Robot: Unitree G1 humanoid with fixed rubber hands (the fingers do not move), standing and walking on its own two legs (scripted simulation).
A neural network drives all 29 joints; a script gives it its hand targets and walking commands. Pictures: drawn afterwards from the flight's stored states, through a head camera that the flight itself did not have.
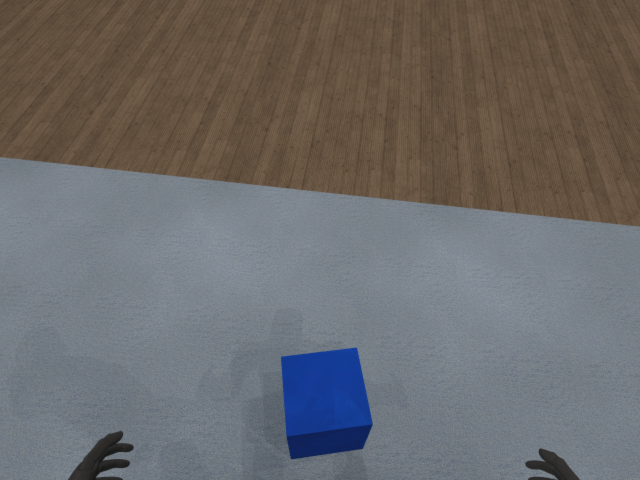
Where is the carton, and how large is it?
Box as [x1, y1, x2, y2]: [281, 348, 372, 458]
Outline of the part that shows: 356,348 281,357 286,435 291,458 362,448 372,423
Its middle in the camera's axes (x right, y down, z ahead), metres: +0.01 +0.47 +1.09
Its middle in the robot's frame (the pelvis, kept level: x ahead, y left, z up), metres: +0.40 +0.00 -0.66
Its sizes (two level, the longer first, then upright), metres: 0.210 0.200 0.250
